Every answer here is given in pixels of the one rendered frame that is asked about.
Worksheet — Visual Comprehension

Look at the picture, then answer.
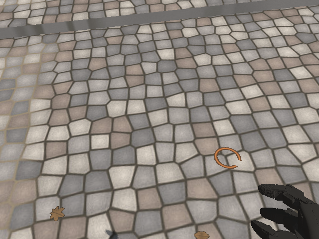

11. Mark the right robot hand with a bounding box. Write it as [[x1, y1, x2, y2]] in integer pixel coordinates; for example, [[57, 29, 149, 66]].
[[251, 183, 319, 239]]

